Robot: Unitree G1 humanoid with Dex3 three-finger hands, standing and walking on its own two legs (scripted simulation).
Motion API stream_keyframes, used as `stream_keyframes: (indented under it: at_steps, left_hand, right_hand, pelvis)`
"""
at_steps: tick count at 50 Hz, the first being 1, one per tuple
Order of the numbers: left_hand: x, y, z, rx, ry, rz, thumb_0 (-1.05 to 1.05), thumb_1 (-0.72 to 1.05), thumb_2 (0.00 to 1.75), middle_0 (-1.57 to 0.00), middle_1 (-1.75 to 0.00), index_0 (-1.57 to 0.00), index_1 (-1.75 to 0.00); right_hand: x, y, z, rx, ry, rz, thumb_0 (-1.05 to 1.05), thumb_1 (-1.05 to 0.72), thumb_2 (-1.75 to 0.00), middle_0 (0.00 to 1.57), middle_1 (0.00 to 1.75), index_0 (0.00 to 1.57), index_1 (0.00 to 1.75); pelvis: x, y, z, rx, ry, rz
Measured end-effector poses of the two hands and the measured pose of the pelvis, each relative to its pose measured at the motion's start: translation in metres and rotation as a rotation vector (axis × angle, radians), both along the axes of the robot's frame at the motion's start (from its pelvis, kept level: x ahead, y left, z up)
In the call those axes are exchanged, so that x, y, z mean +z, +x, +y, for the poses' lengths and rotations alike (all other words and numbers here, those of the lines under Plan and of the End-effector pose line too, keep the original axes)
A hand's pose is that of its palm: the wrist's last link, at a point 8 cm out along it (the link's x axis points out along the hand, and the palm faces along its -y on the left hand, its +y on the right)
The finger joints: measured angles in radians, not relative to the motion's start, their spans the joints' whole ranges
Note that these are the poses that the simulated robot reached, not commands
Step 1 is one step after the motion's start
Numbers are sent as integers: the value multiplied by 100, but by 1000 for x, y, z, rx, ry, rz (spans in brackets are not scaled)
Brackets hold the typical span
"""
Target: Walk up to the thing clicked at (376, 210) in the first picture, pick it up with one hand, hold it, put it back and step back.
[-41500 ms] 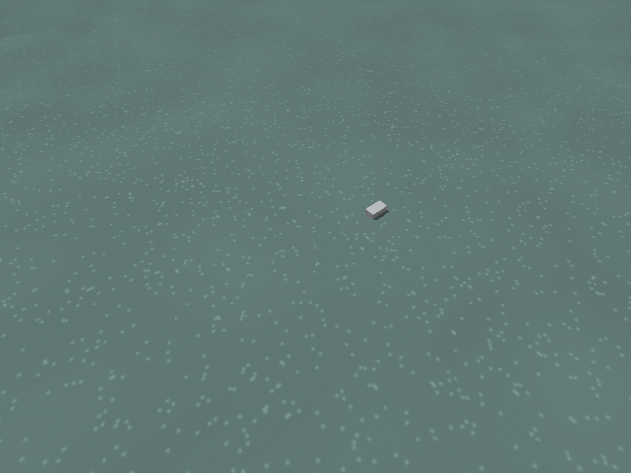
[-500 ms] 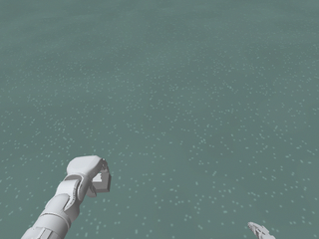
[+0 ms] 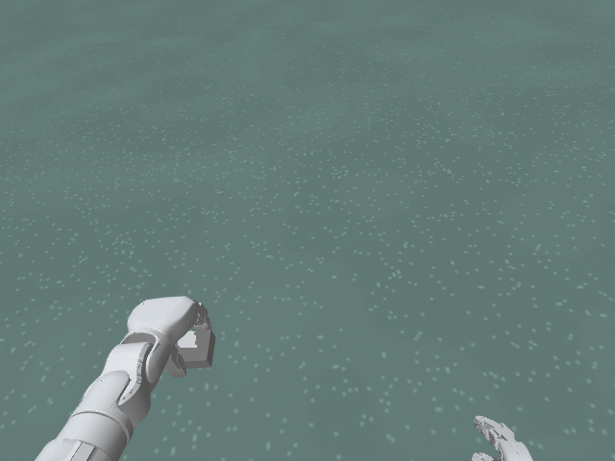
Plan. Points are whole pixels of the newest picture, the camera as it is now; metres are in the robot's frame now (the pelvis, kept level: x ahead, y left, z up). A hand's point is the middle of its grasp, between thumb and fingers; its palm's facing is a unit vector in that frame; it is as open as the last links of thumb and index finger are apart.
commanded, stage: hold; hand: left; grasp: from above
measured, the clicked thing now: (182, 349) +0.31 +0.22 -0.07
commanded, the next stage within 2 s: crouch in 0.54 s
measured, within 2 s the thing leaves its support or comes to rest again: neither
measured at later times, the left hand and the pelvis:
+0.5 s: hand (177, 344) +0.30 +0.22 -0.03, palm faces -0.44 -0.06 -0.90, open 7.6 cm; pelvis +0.01 +0.00 +0.00, yaw +0 degrees
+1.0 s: hand (183, 363) +0.30 +0.22 -0.09, palm faces -0.48 -0.03 -0.88, open 7.6 cm; pelvis +0.00 +0.00 -0.01, yaw +1 degrees
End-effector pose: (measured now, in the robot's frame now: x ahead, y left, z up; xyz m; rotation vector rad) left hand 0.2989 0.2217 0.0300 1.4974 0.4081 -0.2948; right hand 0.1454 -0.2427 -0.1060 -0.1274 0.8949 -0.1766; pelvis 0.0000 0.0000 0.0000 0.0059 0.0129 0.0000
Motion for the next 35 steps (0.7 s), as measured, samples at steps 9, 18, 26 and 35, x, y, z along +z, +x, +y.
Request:
stream_keyframes:
  at_steps: [9, 18, 26, 35]
  left_hand:
    - [0, 1, -2, -6, -8, 13, 1, 43, 0, -89, -23, -94, -18]
    - [0, 4, -3, -3, -5, 4, 1, 44, 0, -88, -24, -93, -18]
    - [0, 9, -3, -2, -1, 5, 1, 43, 1, -88, -24, -93, -18]
    - [3, 13, -2, -7, 0, 2, 1, 43, 1, -88, -24, -93, -18]
  right_hand:
    - [2, 4, 1, 5, 1, -8, 1, -90, -89, 20, 30, 20, 30]
    - [2, 10, 0, 4, 0, -2, 1, -90, -89, 20, 30, 20, 30]
    - [3, 12, -1, -2, -3, 5, 1, -90, -89, 20, 30, 20, 30]
    - [5, 11, -2, -12, -5, 10, 1, -90, -89, 20, 30, 20, 30]
  pelvis:
    - [1, 1, -1, -1, 1, 0]
    - [2, 6, -1, 1, 0, 3]
    - [3, 10, -1, 1, -1, 3]
    - [4, 13, 0, 0, -1, 0]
